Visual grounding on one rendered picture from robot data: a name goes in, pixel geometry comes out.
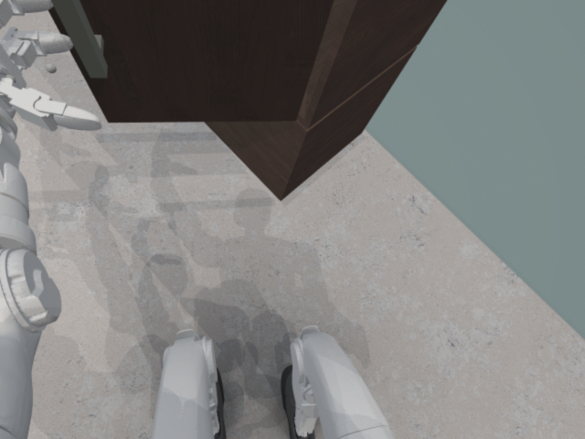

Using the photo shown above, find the left robot forearm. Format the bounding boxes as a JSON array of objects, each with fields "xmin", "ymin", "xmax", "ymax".
[{"xmin": 0, "ymin": 107, "xmax": 37, "ymax": 255}]

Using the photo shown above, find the left robot thigh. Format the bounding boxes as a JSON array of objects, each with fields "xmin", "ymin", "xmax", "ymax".
[{"xmin": 151, "ymin": 336, "xmax": 218, "ymax": 439}]

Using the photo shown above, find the left robot hand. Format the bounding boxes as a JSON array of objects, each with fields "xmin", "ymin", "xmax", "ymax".
[{"xmin": 0, "ymin": 0, "xmax": 101, "ymax": 132}]

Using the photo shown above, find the robot thigh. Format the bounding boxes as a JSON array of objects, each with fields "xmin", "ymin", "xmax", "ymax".
[
  {"xmin": 290, "ymin": 332, "xmax": 395, "ymax": 439},
  {"xmin": 151, "ymin": 336, "xmax": 218, "ymax": 439}
]

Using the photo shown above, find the robot left upper arm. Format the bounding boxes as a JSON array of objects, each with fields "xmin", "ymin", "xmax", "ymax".
[{"xmin": 0, "ymin": 248, "xmax": 61, "ymax": 439}]

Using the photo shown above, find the handle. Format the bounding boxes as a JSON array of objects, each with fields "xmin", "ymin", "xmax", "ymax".
[{"xmin": 50, "ymin": 0, "xmax": 108, "ymax": 78}]

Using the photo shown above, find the right robot thigh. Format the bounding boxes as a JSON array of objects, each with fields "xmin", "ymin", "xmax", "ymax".
[{"xmin": 290, "ymin": 332, "xmax": 395, "ymax": 439}]

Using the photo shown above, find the cupboard door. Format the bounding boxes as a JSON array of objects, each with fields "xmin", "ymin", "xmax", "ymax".
[{"xmin": 48, "ymin": 0, "xmax": 334, "ymax": 123}]

